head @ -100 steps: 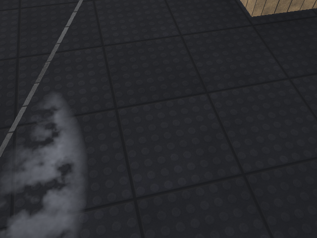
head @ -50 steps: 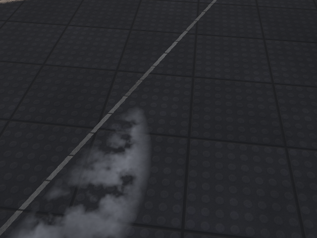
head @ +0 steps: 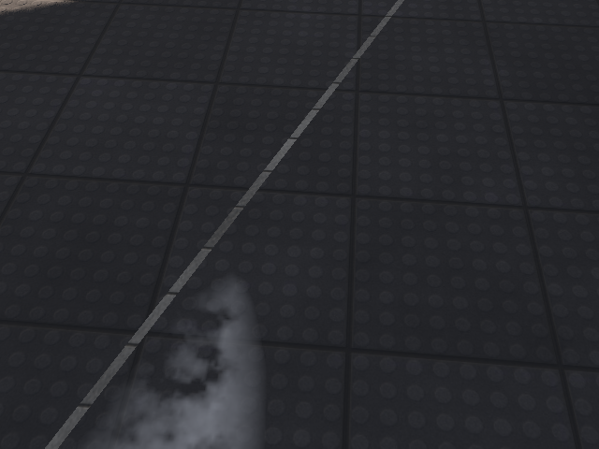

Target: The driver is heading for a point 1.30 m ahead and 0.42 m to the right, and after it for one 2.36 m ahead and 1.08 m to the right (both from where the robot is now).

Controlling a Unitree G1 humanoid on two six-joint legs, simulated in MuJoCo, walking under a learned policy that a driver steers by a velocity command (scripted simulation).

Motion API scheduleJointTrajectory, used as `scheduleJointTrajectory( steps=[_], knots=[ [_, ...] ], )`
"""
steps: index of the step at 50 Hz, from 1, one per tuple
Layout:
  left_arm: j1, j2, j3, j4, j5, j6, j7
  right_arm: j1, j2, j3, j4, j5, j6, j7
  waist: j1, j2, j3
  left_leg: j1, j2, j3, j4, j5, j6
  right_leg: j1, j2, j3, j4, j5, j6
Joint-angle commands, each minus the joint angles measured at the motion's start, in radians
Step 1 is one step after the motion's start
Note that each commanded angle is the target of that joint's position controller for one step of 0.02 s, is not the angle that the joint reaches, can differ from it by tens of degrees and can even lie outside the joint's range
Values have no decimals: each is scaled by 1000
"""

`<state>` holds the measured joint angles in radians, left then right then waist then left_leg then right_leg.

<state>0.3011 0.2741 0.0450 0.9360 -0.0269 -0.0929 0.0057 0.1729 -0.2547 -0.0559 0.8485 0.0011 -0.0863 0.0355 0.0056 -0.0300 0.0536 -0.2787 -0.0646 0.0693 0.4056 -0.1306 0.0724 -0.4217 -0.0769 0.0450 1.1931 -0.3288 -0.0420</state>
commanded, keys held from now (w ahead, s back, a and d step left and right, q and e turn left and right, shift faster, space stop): w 0.72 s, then w+e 0.28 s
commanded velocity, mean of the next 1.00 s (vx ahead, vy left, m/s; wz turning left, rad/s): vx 0.50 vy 0.00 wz -0.07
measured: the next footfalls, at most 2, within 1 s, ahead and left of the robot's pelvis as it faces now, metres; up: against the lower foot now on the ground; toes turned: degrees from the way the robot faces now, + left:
right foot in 0.36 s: +0.39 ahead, -0.16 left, +0.00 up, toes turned -2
left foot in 0.90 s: +0.70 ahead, +0.08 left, +0.00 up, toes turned -1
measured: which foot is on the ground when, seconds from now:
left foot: down 0.00-0.38, up 0.40-0.88, down 0.90-1.00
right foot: up 0.00-0.34, down 0.36-0.92, up 0.94-1.00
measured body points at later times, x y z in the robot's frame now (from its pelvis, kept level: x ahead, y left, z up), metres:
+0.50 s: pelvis +0.29 -0.07 +0.00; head +0.32 -0.09 +0.45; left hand +0.41 +0.20 -0.11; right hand +0.35 -0.35 -0.14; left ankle +0.21 +0.08 -0.65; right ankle +0.35 -0.16 -0.74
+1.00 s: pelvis +0.58 -0.02 -0.01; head +0.61 -0.01 +0.44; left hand +0.60 +0.26 -0.15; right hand +0.73 -0.29 -0.11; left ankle +0.66 +0.08 -0.74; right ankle +0.43 -0.15 -0.65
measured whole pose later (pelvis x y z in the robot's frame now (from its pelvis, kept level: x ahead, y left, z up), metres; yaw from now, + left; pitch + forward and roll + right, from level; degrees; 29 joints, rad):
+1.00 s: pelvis +0.58 -0.02 -0.01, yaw -5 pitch +1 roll +0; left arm 0.37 0.27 0.06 0.95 -0.04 -0.06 0.01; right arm 0.07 -0.25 -0.05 0.85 0.00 -0.11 0.02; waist 0.03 -0.03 0.04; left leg -0.40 0.01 0.06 0.52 -0.14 0.03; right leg -0.31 -0.01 0.06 1.09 -0.45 -0.03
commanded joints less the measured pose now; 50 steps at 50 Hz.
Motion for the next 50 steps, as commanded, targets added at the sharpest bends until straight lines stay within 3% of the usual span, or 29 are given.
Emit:
scheduleJointTrajectory(
  steps=[1, 4, 6, 9, 13, 16, 17, 18, 19, 20, 21, 22, 23, 24, 27, 29, 34, 39, 42, 43, 44, 45, 46, 47, 48, 49, 50],
  knots=[
    [79, 46, 18, -43, 9, 12, 8, -17, -85, -15, -29, 0, -30, 3, 33, 95, -45, 48, 267, -273, -289, 31, 182, -109, -85, 30, -38, 58, 16],
    [-45, 61, 20, -101, 23, 20, 12, 32, -129, -23, 3, -2, -33, -15, 15, 84, 8, 33, 262, -222, -328, 59, 191, -208, -101, 20, -201, 191, 52],
    [-124, 54, 15, -126, 26, 12, 6, 63, -145, -25, 16, 3, -27, -27, -9, 73, 18, 51, 238, -176, -327, 88, 168, -214, -87, 4, -363, 322, 59],
    [-241, 37, 3, -155, 19, 2, -8, 128, -172, -28, 42, 13, -20, -35, -56, 65, 21, 79, 227, -130, -318, 92, 142, -153, -40, -38, -547, 446, 61],
    [-330, 60, 2, -201, 9, -3, -30, 196, -181, -31, 84, 24, 0, -39, -74, 69, 31, 244, 295, -151, -250, 102, 125, -190, -24, -18, -652, 389, 32],
    [-273, 102, 17, -203, 8, -10, -42, 180, -202, -38, 89, 22, 21, -43, -19, 96, -14, 327, 323, -158, -136, 287, 94, -89, 11, -41, -690, 264, -12],
    [-160, 131, 35, -171, 10, -11, -40, 161, -196, -34, 85, 19, 29, -43, 45, 92, -80, 315, 284, -123, 5, 444, 72, 63, 45, -73, -713, 253, -37],
    [19, 189, 62, -121, 14, -10, -31, 170, -161, -19, 74, 7, 33, -45, 113, 61, -209, 212, 225, -78, 237, 429, 41, 327, 14, -42, -688, 265, -77],
    [147, 296, 88, -95, 33, -4, -28, 285, -50, 16, 54, 0, 17, -35, 92, -150, -375, -185, 83, -10, 643, 104, -35, 743, -243, 370, -706, 132, -225],
    [180, 238, 73, -86, 20, 0, -32, 281, -48, 22, 71, 7, -5, -32, 105, -239, -440, -368, 2, -129, 828, -429, -46, 826, -319, 684, -878, 0, -276],
    [110, 177, 50, -97, 18, -2, -32, 199, -154, -5, 50, 37, -23, -25, 102, -165, -311, -467, 66, -186, 916, -402, -22, 729, -293, 588, -903, -63, -228],
    [23, 147, 40, -121, 22, -2, -30, 124, -165, -7, 28, 49, -32, -26, 79, -104, -203, -478, 122, -156, 898, -312, -7, 588, -260, 451, -919, -2, -199],
    [-43, 121, 32, -129, 30, -4, -32, 85, -157, -8, 24, 34, -32, -31, 51, -41, -125, -448, 163, -138, 832, -230, -8, 449, -221, 347, -955, 92, -187],
    [-80, 96, 24, -134, 37, -11, -33, 90, -148, -14, 28, 23, -22, -34, 17, -53, -97, -385, 198, -147, 770, -173, -11, 360, -188, 275, -985, 168, -172],
    [-79, 98, 25, -116, 33, -22, -36, 120, -92, -8, 44, 14, 12, -37, -21, -48, -72, -320, 213, -133, 692, -103, -37, 265, -150, 164, -1051, 293, -184],
    [-48, 121, 32, -96, 32, -24, -28, 58, -93, -8, 21, 6, 19, -40, -15, -23, -41, -382, 218, -130, 596, -25, -59, 274, -148, 121, -1075, 360, -194],
    [22, 136, 34, -59, 22, -10, -6, -116, -64, 1, -27, 5, 6, -28, 33, -26, -2, -370, 182, -89, 278, 222, -75, 295, -101, 14, -1099, 360, -156],
    [120, 144, 40, -3, 8, 12, 1, -260, -71, 7, -81, 13, -9, -6, 69, -19, 42, -381, 148, -97, 124, 209, -60, 423, -152, 47, -1045, 363, -153],
    [103, 166, 52, -2, 3, 27, 10, -233, -110, -4, -83, 14, -25, 4, 27, -39, 16, -300, 127, -107, 72, 122, -38, 479, -185, 95, -965, 436, -133],
    [85, 174, 55, -7, 4, 32, 11, -181, -129, -14, -71, 14, -29, 3, -6, -52, -14, -210, 107, -89, 64, 86, -27, 475, -178, 99, -910, 532, -123],
    [69, 164, 51, -13, 7, 36, 11, -63, -162, -33, -36, 13, -32, -3, -68, -48, -85, -36, 81, -63, 41, 81, -6, 444, -133, 73, -781, 646, -100],
    [65, 125, 35, -31, 19, 37, 10, 117, -217, -56, 8, 2, -33, -13, -140, -20, -226, 257, 157, -126, 100, 95, 38, 303, -73, 38, -547, 561, -69],
    [174, 9, 4, -51, 21, 23, 4, 244, -310, -81, 30, -13, -24, -21, -121, 187, -388, 677, 417, -505, 79, -42, 170, -105, 83, -49, -156, 198, 14],
    [183, 20, 3, -42, 6, 7, 4, 255, -246, -62, 33, -4, -18, -19, -127, 298, -461, 707, 490, -765, -66, -176, 204, -243, 119, 61, 29, -263, 19],
    [106, 122, 33, -62, -22, 0, 3, 181, -180, -41, 24, 3, -18, -22, -120, 221, -305, 575, 458, -644, -100, -259, 154, -322, 58, 96, 107, -217, 7],
    [45, 132, 37, -82, -27, 1, 8, 103, -145, -31, 9, 4, -19, -24, -96, 172, -197, 430, 431, -512, -129, -234, 120, -329, 6, 64, 96, -129, -3],
    [7, 124, 43, -86, -13, 8, 14, 37, -106, -20, 9, 0, -22, -21, -69, 114, -109, 285, 382, -401, -177, -166, 92, -290, -27, 56, 43, -56, -6]
  ],
)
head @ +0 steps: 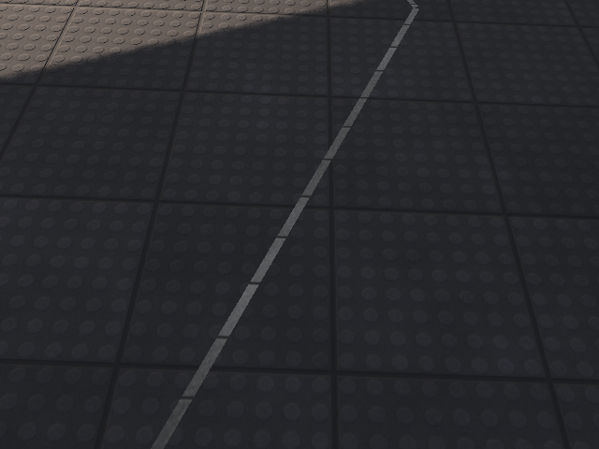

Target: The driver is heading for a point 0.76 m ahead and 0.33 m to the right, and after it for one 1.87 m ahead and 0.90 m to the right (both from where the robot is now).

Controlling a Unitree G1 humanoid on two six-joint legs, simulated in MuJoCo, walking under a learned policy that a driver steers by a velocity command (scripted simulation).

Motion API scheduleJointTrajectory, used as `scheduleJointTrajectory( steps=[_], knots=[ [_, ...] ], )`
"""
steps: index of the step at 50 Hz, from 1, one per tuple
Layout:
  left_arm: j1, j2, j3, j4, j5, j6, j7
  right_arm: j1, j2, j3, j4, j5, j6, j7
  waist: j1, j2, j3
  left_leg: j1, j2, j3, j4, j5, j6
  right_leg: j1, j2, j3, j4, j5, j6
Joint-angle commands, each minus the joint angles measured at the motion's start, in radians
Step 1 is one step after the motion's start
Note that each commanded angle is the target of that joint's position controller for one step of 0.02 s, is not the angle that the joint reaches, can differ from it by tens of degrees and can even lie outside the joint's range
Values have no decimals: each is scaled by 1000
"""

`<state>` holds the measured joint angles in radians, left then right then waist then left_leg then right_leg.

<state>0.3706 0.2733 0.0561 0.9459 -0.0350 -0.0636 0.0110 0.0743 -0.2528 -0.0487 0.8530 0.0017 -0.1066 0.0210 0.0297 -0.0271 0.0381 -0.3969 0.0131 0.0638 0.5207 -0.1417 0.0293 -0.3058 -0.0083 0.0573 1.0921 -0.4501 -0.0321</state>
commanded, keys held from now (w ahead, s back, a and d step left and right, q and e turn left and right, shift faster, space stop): w+e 0.36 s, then e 0.64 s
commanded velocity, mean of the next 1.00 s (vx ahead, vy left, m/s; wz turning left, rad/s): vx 0.29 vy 0.00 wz -0.55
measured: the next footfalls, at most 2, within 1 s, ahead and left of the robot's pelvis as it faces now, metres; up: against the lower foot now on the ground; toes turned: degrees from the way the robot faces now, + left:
right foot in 0.42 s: +0.37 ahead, -0.17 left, +0.00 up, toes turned -19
left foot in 0.94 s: +0.55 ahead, -0.02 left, +0.00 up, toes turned -38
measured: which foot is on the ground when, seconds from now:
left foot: down 0.00-0.44, up 0.46-0.92, down 0.94-1.00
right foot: up 0.00-0.40, down 0.42-0.94, up 0.96-1.00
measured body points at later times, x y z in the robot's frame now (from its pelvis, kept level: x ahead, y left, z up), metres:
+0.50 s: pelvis +0.26 -0.06 -0.01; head +0.30 -0.09 +0.43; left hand +0.51 +0.14 -0.10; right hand +0.24 -0.36 -0.15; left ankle +0.13 +0.12 -0.64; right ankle +0.33 -0.16 -0.73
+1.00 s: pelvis +0.41 -0.07 +0.00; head +0.44 -0.08 +0.45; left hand +0.70 +0.08 -0.09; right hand +0.38 -0.39 -0.09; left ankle +0.52 +0.00 -0.73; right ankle +0.32 -0.15 -0.70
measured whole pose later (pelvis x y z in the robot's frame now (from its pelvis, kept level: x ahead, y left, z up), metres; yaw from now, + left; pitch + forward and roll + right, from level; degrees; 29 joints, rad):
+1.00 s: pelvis +0.41 -0.07 +0.00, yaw -35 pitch +2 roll +0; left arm 0.17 0.33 0.08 0.65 -0.01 0.03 0.03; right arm 0.10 -0.29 -0.06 0.79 -0.02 -0.04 -0.01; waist 0.01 -0.03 0.02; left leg -0.36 -0.02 -0.05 0.52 -0.18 0.00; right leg -0.40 0.14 0.19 0.87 -0.53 0.00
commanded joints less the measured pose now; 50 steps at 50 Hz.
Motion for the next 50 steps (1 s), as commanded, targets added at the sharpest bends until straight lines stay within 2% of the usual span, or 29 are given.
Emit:
scheduleJointTrajectory(
  steps=[1, 3, 6, 11, 14, 16, 18, 19, 20, 21, 22, 23, 24, 25, 26, 27, 28, 30, 33, 37, 40, 42, 44, 45, 46, 47, 48, 49, 50],
  knots=[
    [-33, 101, 37, -95, 0, -9, 10, 97, -96, -23, 6, -10, -8, -7, -52, 163, -73, 317, 288, -319, -324, -97, 131, -345, -127, 54, 104, 124, -14],
    [-11, 55, 35, -96, 0, 17, 5, 64, -86, -26, 15, -14, -16, -5, -23, 157, -37, 224, 259, -205, -375, -13, 136, -287, -148, 44, 78, 169, -6],
    [-65, 49, 39, -134, 7, 37, 6, 78, -119, -38, 33, -18, -21, -17, -16, 99, -3, 219, 256, -91, -404, 109, 153, -356, -155, 49, -2, 276, 10],
    [-213, 25, 26, -192, 14, 24, -26, 120, -163, -48, 45, -13, -6, -37, -60, 63, 28, 281, 234, 57, -415, 187, 136, -354, -132, -25, -293, 489, 12],
    [-312, 19, 17, -241, 15, 23, -46, 177, -187, -56, 59, 0, 12, -42, -97, 47, 58, 382, 263, 95, -393, 220, 130, -382, -118, -68, -394, 481, -3],
    [-347, 29, 18, -273, 14, 26, -59, 200, -201, -62, 66, 11, 30, -41, -99, 56, 65, 462, 286, 114, -349, 296, 116, -395, -104, -90, -433, 422, -23],
    [-330, 56, 29, -292, 14, 30, -67, 187, -223, -70, 60, 19, 45, -43, -67, 83, 33, 508, 292, 145, -250, 555, 94, -322, -57, -136, -451, 327, -56],
    [-283, 80, 42, -290, 17, 33, -68, 167, -236, -75, 51, 22, 54, -47, -31, 104, 1, 514, 284, 159, -145, 757, 81, -247, -15, -169, -452, 276, -74],
    [-170, 118, 64, -267, 18, 34, -66, 150, -243, -77, 42, 25, 66, -50, 33, 106, -58, 495, 261, 171, 28, 884, 62, -111, 36, -193, -483, 276, -98],
    [-15, 175, 96, -229, 21, 32, -53, 137, -228, -70, 33, 28, 68, -51, 114, 74, -140, 388, 212, 188, 262, 799, 14, 128, 70, -173, -579, 417, -133],
    [43, 273, 116, -218, 23, 40, -27, 178, -137, -42, 4, -19, 56, -46, 81, -138, -227, 91, 126, 179, 594, 114, -48, 420, -126, 107, -550, 751, -198],
    [-25, 331, 115, -274, 43, 31, -32, 265, -78, -13, -35, -22, 27, -29, -10, -275, -415, -226, -77, -1, 920, -543, -98, 673, -377, 658, -655, 803, -438],
    [-19, 246, 90, -293, 38, 25, -44, 160, -178, -37, -30, 12, 6, -20, 69, -62, -446, -273, -18, -158, 953, -506, -75, 653, -351, 583, -694, 852, -391],
    [-66, 208, 78, -293, 32, 16, -46, 96, -175, -36, -59, 34, -1, -20, 51, -34, -315, -311, 17, -143, 898, -421, -54, 533, -313, 424, -690, 884, -346],
    [-119, 182, 73, -293, 18, 12, -44, 91, -160, -36, -45, 19, 2, -33, 10, 55, -206, -297, 60, -135, 812, -350, -57, 384, -253, 320, -702, 867, -294],
    [-164, 154, 65, -300, 17, 15, -36, 85, -172, -43, -42, 0, 16, -45, -16, 54, -155, -247, 83, -132, 746, -300, -58, 257, -225, 272, -738, 830, -269],
    [-183, 157, 63, -312, 36, 16, -31, 104, -178, -47, -44, -1, 33, -47, -44, 5, -137, -176, 88, -140, 728, -283, -62, 161, -212, 251, -752, 889, -271],
    [-193, 168, 66, -317, 41, 16, -25, 141, -156, -47, -44, -8, 54, -51, -69, -5, -147, -138, 70, -132, 648, -247, -85, 98, -180, 200, -756, 961, -269],
    [-176, 191, 73, -317, 29, 28, -4, 96, -131, -38, -66, -17, 66, -58, -61, -17, -178, -166, 41, -132, 503, -163, -114, 106, -155, 189, -738, 958, -249],
    [-179, 193, 71, -325, 21, 61, 19, 9, -132, -33, -96, -8, 79, -54, -33, -63, -177, -148, 12, -152, 327, -48, -130, 98, -127, 227, -729, 701, -201],
    [-176, 191, 70, -326, 27, 76, 25, -42, -139, -34, -117, -3, 78, -47, -14, -95, -143, -126, -13, -168, 225, -56, -128, 92, -121, 290, -714, 553, -188],
    [-179, 187, 68, -330, 28, 83, 24, -45, -148, -37, -124, -3, 70, -41, -14, -115, -134, -97, -33, -174, 165, -100, -119, 107, -121, 339, -677, 563, -183],
    [-198, 180, 64, -341, 23, 88, 24, -18, -160, -43, -125, 0, 57, -35, -30, -134, -137, -40, -43, -173, 65, -110, -101, 134, -114, 394, -633, 592, -167],
    [-223, 174, 60, -350, 17, 90, 26, 16, -162, -47, -118, 0, 49, -32, -57, -137, -137, 24, -40, -163, -47, -36, -84, 132, -91, 402, -601, 580, -142],
    [-225, 158, 54, -357, 15, 91, 29, 51, -178, -53, -110, -4, 43, -31, -71, -119, -139, 128, 4, -176, -156, 112, -59, 93, -53, 389, -554, 506, -102],
    [-173, 104, 39, -364, 31, 91, 29, 75, -244, -67, -117, -21, 45, -37, -41, 42, -196, 284, 208, -336, -158, 328, 15, -3, 30, 287, -377, 227, -48],
    [-117, 99, 40, -389, 23, 87, 30, 77, -289, -76, -103, -50, 59, -40, 14, 320, -165, 370, 383, -588, -169, 587, 208, -241, 184, 128, -197, -241, 13],
    [-77, 195, 61, -368, 37, 81, 26, 84, -231, -65, -120, -34, 61, -39, -5, 274, -191, 377, 443, -638, -163, 589, 282, -294, 111, 121, 27, -257, 60],
    [-92, 237, 79, -346, 23, 87, 23, 59, -178, -51, -138, -26, 64, -43, -14, 189, -173, 354, 380, -502, -139, 547, 247, -302, 82, 113, 113, -179, 78]
  ],
)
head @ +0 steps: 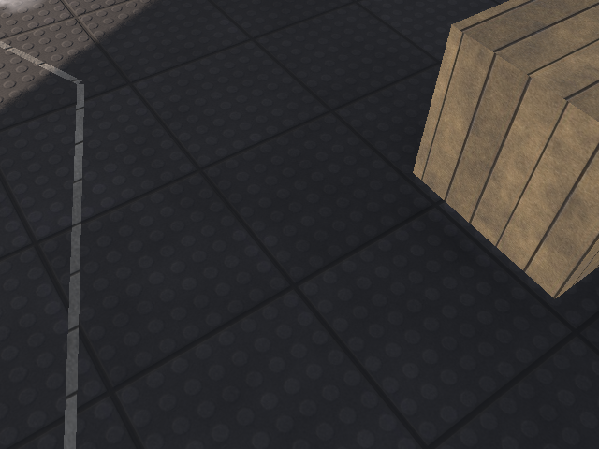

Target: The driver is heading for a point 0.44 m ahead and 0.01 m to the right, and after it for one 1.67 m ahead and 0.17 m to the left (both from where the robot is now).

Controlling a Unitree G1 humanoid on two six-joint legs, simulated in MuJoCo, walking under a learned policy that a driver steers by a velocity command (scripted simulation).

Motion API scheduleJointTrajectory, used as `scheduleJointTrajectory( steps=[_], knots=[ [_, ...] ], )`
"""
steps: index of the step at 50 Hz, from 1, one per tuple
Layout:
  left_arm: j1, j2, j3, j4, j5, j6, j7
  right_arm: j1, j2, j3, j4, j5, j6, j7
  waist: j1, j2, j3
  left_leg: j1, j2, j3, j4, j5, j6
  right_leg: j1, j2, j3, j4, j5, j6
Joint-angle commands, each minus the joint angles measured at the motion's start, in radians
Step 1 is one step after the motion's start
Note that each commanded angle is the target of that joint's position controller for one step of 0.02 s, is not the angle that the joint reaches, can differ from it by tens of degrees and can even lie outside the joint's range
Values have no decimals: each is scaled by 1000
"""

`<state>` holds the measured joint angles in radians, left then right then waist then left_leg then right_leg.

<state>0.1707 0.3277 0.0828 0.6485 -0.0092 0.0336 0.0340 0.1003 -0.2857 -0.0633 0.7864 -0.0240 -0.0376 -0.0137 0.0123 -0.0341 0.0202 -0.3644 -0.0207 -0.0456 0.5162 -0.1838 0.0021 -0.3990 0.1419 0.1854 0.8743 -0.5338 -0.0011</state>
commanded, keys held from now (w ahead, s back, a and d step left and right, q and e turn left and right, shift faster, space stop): e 0.16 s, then w+e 0.12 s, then w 0.24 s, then w+q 0.46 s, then q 0.02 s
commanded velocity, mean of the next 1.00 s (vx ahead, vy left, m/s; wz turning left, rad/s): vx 0.31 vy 0.00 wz -0.14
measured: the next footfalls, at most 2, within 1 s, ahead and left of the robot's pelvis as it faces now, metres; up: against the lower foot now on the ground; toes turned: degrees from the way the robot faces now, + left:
right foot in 0.36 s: +0.02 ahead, -0.14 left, +0.00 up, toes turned -14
left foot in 0.84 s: +0.42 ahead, -0.01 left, +0.00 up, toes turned -7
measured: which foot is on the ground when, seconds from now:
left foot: down 0.00-0.34, up 0.36-0.82, down 0.84-1.00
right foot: up 0.00-0.34, down 0.36-0.86, up 0.88-1.00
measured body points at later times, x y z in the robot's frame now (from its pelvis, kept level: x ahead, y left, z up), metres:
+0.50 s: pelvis +0.05 -0.05 +0.01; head +0.06 -0.09 +0.46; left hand +0.19 +0.20 -0.08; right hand +0.12 -0.36 -0.11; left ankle +0.12 +0.09 -0.66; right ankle -0.02 -0.13 -0.73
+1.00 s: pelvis +0.32 -0.07 +0.00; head +0.36 -0.08 +0.45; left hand +0.45 +0.19 -0.10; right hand +0.44 -0.36 -0.11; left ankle +0.38 -0.01 -0.73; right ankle +0.22 -0.20 -0.63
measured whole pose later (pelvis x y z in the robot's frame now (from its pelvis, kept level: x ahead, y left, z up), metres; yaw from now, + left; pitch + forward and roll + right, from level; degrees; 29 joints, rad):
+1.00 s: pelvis +0.32 -0.07 +0.00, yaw -3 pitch +1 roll +2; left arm 0.28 0.29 0.03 0.70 0.00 -0.11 0.01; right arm 0.20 -0.30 -0.06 0.73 0.01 -0.06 0.03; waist -0.01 -0.01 0.05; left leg -0.34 -0.13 0.00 0.46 -0.14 0.10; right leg -0.44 -0.04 0.06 1.24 -0.37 0.01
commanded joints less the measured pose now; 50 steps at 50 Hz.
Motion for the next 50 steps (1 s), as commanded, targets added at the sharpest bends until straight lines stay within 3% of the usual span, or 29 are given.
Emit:
scheduleJointTrajectory(
  steps=[1, 2, 4, 6, 8, 10, 14, 16, 17, 18, 19, 20, 21, 22, 23, 24, 27, 31, 37, 40, 41, 42, 43, 44, 45, 46, 47, 48, 50],
  knots=[
    [101, 169, 56, -31, -10, 3, 4, 1, -124, -31, -80, 6, 2, -10, 12, 149, -133, 298, 341, -285, -127, 509, 224, -213, -87, -35, 357, -33, 66],
    [84, 154, 53, -37, -9, 15, 6, -19, -116, -28, -84, 17, 10, -14, 7, 149, -109, 279, 313, -235, -137, 442, 203, -228, -103, -45, 364, 16, 79],
    [53, 97, 36, -57, -18, 25, -3, -18, -132, -29, -81, 11, 25, -22, -2, 175, -80, 228, 262, -133, -175, 399, 197, -194, -114, -109, 307, 82, 91],
    [10, 71, 25, -85, -19, 24, -6, 6, -147, -36, -78, 7, 35, -29, -28, 208, -89, 267, 270, -95, -190, 388, 211, -190, -131, -142, 205, 105, 96],
    [-13, 63, 20, -103, -13, 23, -12, 11, -167, -44, -78, 9, 41, -30, -41, 218, -113, 284, 293, -68, -192, 381, 221, -140, -158, -156, 102, 117, 92],
    [-21, 60, 15, -112, -13, 22, -23, 16, -190, -54, -81, 20, 43, -23, -55, 219, -131, 252, 306, -49, -239, 131, 212, -66, -177, -188, -4, 146, 70],
    [14, 81, 23, -102, -11, 16, -47, 14, -219, -64, -76, 48, 28, -2, -35, 226, -78, 155, 326, -39, -287, -215, 181, 69, -167, -250, -199, 165, -3],
    [115, 60, 24, -45, -8, 5, -52, 10, -193, -55, -61, 63, 24, 8, 18, 174, -73, 59, 293, 10, -214, -298, 144, 256, -130, -285, -379, 239, -52],
    [206, 66, 32, -3, -12, 0, -47, 22, -137, -38, -51, 55, 20, 15, 50, 109, -87, -36, 246, 70, -94, -333, 102, 404, -121, -259, -434, 212, -77],
    [310, 124, 46, 19, -11, -8, -34, -10, -42, -6, -72, 26, 11, 32, 83, -119, -91, -236, 149, 183, 260, -376, 13, 544, -327, 53, -554, 109, -143],
    [305, 252, 63, -7, 4, -30, -41, -82, -66, -14, -141, 29, -9, 33, 81, -253, -26, -527, 23, 125, 459, -444, -15, 511, -527, 475, -671, -61, -318],
    [270, 182, 45, -16, 16, -60, -43, -127, -142, -33, -147, 53, -29, 33, 93, -152, 15, -554, 88, 13, 554, -366, 4, 457, -527, 469, -722, -118, -332],
    [220, 138, 28, -15, 15, -79, -40, -94, -163, -42, -134, 65, -38, 40, 53, -159, 58, -569, 114, -1, 553, -249, 22, 439, -490, 376, -722, -89, -294],
    [185, 107, 17, -21, 9, -90, -37, -56, -160, -44, -100, 51, -43, 41, 32, -130, 58, -541, 132, 0, 537, -165, 22, 430, -443, 284, -713, 1, -256],
    [162, 99, 11, -20, 2, -92, -34, -46, -160, -45, -88, 34, -47, 41, 22, -115, 60, -520, 138, 0, 496, -90, 13, 424, -413, 215, -721, 106, -230],
    [163, 93, 6, -20, 7, -95, -29, -42, -148, -44, -78, 29, -48, 44, 16, -104, 53, -479, 136, 9, 476, -22, 5, 409, -388, 156, -731, 212, -212],
    [197, 90, 6, -1, 10, -102, -19, -40, -106, -31, -65, 33, -46, 49, 18, -63, 25, -447, 115, 35, 388, 128, -23, 433, -351, 24, -739, 429, -192],
    [234, 102, 10, 33, 15, -107, -17, -115, -67, -8, -86, 49, -40, 64, 55, -69, 66, -377, 97, 61, 206, 254, -30, 388, -336, -105, -763, 488, -170],
    [276, 112, 17, 89, 3, -103, -16, -205, -54, 11, -144, 55, -51, 99, 79, -44, 129, -358, 55, 84, 41, 218, 43, 482, -398, -197, -741, 633, -159],
    [256, 145, 25, 87, 9, -91, -1, -126, -99, -8, -146, 46, -51, 102, 17, -95, 13, -191, -31, 149, 42, 105, 102, 559, -402, -247, -545, 1216, -120],
    [247, 155, 25, 85, 14, -81, 5, -12, -137, -28, -124, 46, -46, 96, -45, -106, -69, -53, -73, 172, 48, 78, 127, 560, -384, -274, -384, 1385, -100],
    [235, 161, 23, 79, 11, -77, 14, 132, -179, -50, -96, 50, -40, 83, -127, -81, -152, 190, -81, 148, 13, 119, 161, 439, -356, -305, -162, 1365, -62],
    [262, 124, 8, 47, 26, -89, 16, 286, -250, -72, -79, 47, -28, 63, -164, 44, -277, 555, 101, -151, 30, 48, 247, 118, -298, -302, 167, 1018, -20],
    [338, 2, -35, 32, 28, -119, -4, 280, -274, -72, -90, 56, -33, 63, -84, 294, -419, 816, 357, -743, -113, -115, 448, -227, -63, -189, 546, 33, 48],
    [231, 104, -15, 16, -7, -155, -25, 280, -207, -54, -86, 46, -30, 55, -146, 176, -412, 807, 338, -754, -201, -193, 405, -334, -110, -24, 624, 34, 27],
    [135, 121, -15, -21, -38, -173, -35, 246, -184, -48, -93, 39, -30, 47, -142, 129, -267, 676, 306, -590, -212, -165, 353, -374, -161, -40, 586, 91, 6],
    [92, 107, -21, -36, -22, -184, -32, 185, -173, -43, -102, 37, -34, 45, -92, 17, -146, 483, 261, -487, -236, -57, 325, -352, -202, -61, 472, 147, -4],
    [82, 113, -12, -36, 7, -181, -24, 136, -144, -34, -115, 31, -38, 42, -53, -3, -92, 350, 229, -413, -253, 45, 310, -295, -234, -69, 380, 179, 0],
    [120, 106, -10, -38, 21, -157, -23, 83, -143, -32, -142, 21, -38, 35, 5, 54, -37, 175, 197, -355, -293, 248, 331, -204, -246, -82, 327, 181, 26]
  ],
)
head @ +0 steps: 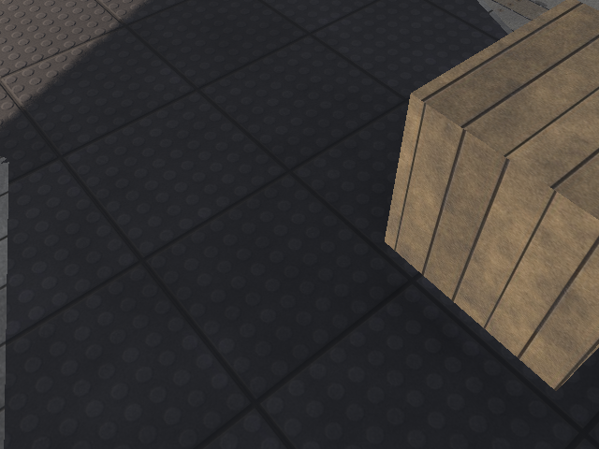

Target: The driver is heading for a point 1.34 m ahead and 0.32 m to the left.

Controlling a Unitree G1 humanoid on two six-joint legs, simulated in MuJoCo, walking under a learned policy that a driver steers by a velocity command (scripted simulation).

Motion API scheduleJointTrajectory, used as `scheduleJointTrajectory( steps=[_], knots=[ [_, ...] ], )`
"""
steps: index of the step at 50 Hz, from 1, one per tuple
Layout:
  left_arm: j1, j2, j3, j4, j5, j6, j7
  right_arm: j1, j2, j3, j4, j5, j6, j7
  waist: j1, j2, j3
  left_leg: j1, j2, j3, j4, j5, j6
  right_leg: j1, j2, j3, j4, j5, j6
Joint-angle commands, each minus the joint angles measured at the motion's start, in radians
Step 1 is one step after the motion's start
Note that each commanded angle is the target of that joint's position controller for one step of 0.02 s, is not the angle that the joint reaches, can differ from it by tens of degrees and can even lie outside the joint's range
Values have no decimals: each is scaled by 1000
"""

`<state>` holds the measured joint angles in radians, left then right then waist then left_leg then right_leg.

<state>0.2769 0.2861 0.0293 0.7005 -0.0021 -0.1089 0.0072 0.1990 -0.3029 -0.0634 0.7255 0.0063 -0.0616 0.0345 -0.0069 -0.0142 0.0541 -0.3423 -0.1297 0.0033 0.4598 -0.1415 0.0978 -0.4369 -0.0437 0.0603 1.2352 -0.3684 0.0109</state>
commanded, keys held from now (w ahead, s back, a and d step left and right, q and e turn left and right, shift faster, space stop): q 0.70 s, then no key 0.30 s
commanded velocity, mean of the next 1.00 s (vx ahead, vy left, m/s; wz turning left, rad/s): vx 0.10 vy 0.00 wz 0.49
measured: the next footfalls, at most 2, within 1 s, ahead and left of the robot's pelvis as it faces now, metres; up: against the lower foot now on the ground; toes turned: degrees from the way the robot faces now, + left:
right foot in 0.28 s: +0.33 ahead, -0.12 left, +0.00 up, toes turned +16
left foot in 0.68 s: +0.19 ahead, +0.09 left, +0.00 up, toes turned +28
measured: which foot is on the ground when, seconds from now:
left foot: down 0.00-0.28, up 0.30-0.66, down 0.68-1.00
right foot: up 0.00-0.26, down 0.28-0.68, up 0.70-1.00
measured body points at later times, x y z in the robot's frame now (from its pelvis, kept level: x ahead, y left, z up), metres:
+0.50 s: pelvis +0.18 -0.05 +0.00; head +0.23 -0.04 +0.45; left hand +0.26 +0.25 -0.08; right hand +0.40 -0.28 -0.11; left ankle +0.12 +0.07 -0.66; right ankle +0.29 -0.13 -0.73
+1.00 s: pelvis +0.18 +0.00 +0.01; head +0.19 +0.03 +0.46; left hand +0.16 +0.31 -0.11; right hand +0.46 -0.14 -0.07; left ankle +0.15 +0.08 -0.73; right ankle +0.27 -0.13 -0.69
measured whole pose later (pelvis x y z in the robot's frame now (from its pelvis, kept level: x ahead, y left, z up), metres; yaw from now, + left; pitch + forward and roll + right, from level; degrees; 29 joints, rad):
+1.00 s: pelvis +0.18 +0.00 +0.01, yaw +31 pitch +1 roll -1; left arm 0.16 0.30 0.07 0.74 0.00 0.03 0.02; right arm 0.17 -0.25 -0.03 0.64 -0.01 0.03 -0.02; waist 0.00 -0.03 0.02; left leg -0.26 -0.05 -0.04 0.48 -0.23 0.06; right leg -0.40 -0.04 0.02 0.80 -0.37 0.08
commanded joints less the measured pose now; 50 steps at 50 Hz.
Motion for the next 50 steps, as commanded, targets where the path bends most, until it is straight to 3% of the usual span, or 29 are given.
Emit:
scheduleJointTrajectory(
  steps=[1, 3, 5, 6, 9, 12, 13, 14, 15, 16, 17, 18, 19, 21, 23, 28, 31, 33, 34, 35, 36, 37, 38, 39, 40, 42, 44, 46, 50],
  knots=[
    [34, 136, 41, -85, 19, -2, 7, -26, -130, -32, -81, -7, -15, -17, 42, 37, -62, 90, 296, -351, -237, 339, 236, -138, -62, 28, -80, 12, 34],
    [15, 103, 30, -96, 28, 11, 15, -37, -155, -39, -78, -6, -14, -24, 51, 32, -46, -13, 251, -248, -212, 556, 212, -85, -34, -17, -243, 62, 67],
    [-46, 68, 17, -107, 35, 13, 17, -27, -172, -47, -70, 6, 3, -34, 27, 55, -80, -49, 185, -180, -166, 567, 157, -7, 10, -41, -407, 213, 81],
    [-82, 66, 16, -112, 29, 14, 15, -2, -175, -50, -61, 14, 16, -40, 5, 69, -108, -31, 172, -184, -144, 530, 133, 17, 35, -42, -480, 299, 86],
    [-166, 88, 21, -133, 8, 21, 7, 51, -169, -51, -42, 24, 48, -53, -32, 99, -135, 51, 180, -267, -80, 340, 88, 35, 77, -8, -647, 382, 88],
    [-132, 135, 44, -129, 10, 15, 2, 22, -147, -47, -57, 14, 64, -62, 5, 134, -144, 127, 195, -383, 42, 235, 46, 80, 73, 34, -754, 353, 51],
    [-89, 145, 51, -120, 18, 6, 4, 1, -127, -41, -67, 14, 63, -61, 37, 144, -148, 112, 165, -385, 112, 186, 16, 154, 46, 29, -826, 433, 25],
    [-41, 189, 61, -124, 37, 1, 13, 22, -72, -23, -83, 2, 55, -58, 45, 68, -227, 65, 105, -330, 288, 45, -30, 310, -92, 122, -832, 588, -36],
    [-45, 232, 62, -148, 70, 15, 25, 180, 0, -2, -79, -13, 46, -54, -31, -193, -321, -150, -24, -223, 545, -545, -94, 562, -352, 402, -784, 951, -193],
    [-10, 208, 68, -121, 50, 35, 19, 253, -88, -10, -70, 8, 48, -47, -37, -296, -397, -246, 27, -171, 723, -592, -126, 585, -455, 619, -828, 778, -301],
    [-45, 143, 51, -143, 36, 47, 21, 197, -168, -35, -50, 18, 64, -52, -4, -162, -311, -280, 72, -161, 804, -510, -157, 516, -382, 511, -843, 615, -272],
    [-70, 110, 41, -143, 31, 59, 24, 120, -185, -44, -60, 15, 83, -58, 15, -92, -249, -302, 93, -129, 826, -438, -175, 454, -315, 378, -847, 505, -225],
    [-103, 102, 36, -142, 26, 71, 27, 93, -174, -47, -69, 19, 101, -65, 13, -82, -201, -294, 115, -118, 816, -391, -188, 377, -263, 289, -866, 439, -202],
    [-142, 128, 44, -128, 36, 83, 33, 76, -121, -35, -91, 20, 119, -66, -2, -127, -123, -227, 131, -64, 731, -322, -196, 231, -196, 154, -927, 387, -194],
    [-140, 121, 48, -116, 40, 87, 34, 77, -91, -30, -102, 16, 119, -65, 1, -151, -138, -185, 134, -35, 657, -307, -197, 230, -195, 95, -940, 429, -221],
    [-165, 156, 69, -95, 20, 93, 30, 28, -81, -23, -139, 5, 121, -44, 13, -146, -177, -63, 176, -5, 432, -232, -161, 230, -250, 21, -945, 438, -246],
    [-172, 171, 78, -80, -1, 97, 21, 22, -95, -32, -154, 9, 128, -29, 8, -150, -164, -7, 169, 27, 302, -209, -122, 236, -273, 5, -920, 382, -227],
    [-184, 172, 81, -69, -18, 103, 20, 74, -91, -40, -139, 7, 130, -22, -27, -129, -163, 101, 138, 66, 124, -101, -76, 202, -255, -41, -851, 317, -174],
    [-147, 148, 78, -48, -18, 108, 20, 106, -113, -51, -127, 4, 129, -26, -31, -84, -152, 181, 127, 36, 37, -44, -44, 140, -216, -88, -772, 225, -112],
    [-108, 92, 65, -43, 4, 113, 14, 128, -199, -75, -136, 3, 126, -40, -10, 148, -115, 273, 293, -226, -98, 136, 33, -36, -110, -202, -530, 14, -5],
    [-177, 86, 57, -107, 27, 111, 21, 95, -291, -88, -173, -20, 116, -47, -21, 348, -79, 250, 512, -545, -154, 257, 228, -266, 40, -164, -309, -279, 59],
    [-234, 126, 71, -107, 19, 109, 28, 94, -238, -72, -175, -45, 94, -44, -65, 242, -115, 201, 502, -514, -171, 209, 263, -253, 25, -35, -143, -281, 51],
    [-205, 137, 79, -90, 3, 114, 28, 47, -201, -56, -169, -43, 78, -44, -26, 206, -103, 174, 452, -413, -160, 175, 207, -242, 9, -11, -100, -192, 37],
    [-168, 134, 84, -58, 5, 119, 32, -10, -168, -48, -174, -24, 71, -47, 2, 152, -103, 175, 392, -342, -144, 140, 148, -232, -2, -6, -107, -115, 40],
    [-152, 137, 87, -42, 14, 123, 37, -47, -133, -35, -175, -7, 69, -50, 12, 153, -108, 179, 368, -301, -131, 186, 120, -222, -5, -10, -109, -60, 51],
    [-128, 119, 83, -29, 11, 122, 30, -55, -101, -16, -172, -15, 70, -57, 26, 147, -138, 163, 336, -243, -114, 320, 120, -142, 8, -23, -87, 5, 71],
    [-135, 93, 71, -26, 1, 120, 24, -47, -93, -11, -162, -20, 69, -61, 19, 133, -147, 205, 322, -218, -102, 343, 120, -118, 1, -22, -195, 35, 79],
    [-167, 68, 56, -32, 1, 119, 18, -35, -101, -14, -150, -17, 73, -63, -3, 142, -142, 229, 320, -223, -93, 311, 118, -71, -7, -22, -346, 37, 79],
    [-173, 85, 53, -31, -7, 118, 10, -27, -116, -16, -127, -19, 81, -52, -28, 157, -116, 189, 339, -278, -91, 248, 146, 57, 2, -38, -527, -20, 70]
  ],
)
Velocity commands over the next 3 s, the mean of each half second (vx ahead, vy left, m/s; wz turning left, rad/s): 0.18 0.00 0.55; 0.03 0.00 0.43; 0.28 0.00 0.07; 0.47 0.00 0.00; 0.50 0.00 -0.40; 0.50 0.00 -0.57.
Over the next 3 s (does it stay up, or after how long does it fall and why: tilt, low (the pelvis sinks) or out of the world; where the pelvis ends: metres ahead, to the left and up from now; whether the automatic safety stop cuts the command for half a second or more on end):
stays up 1.00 0.35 0.00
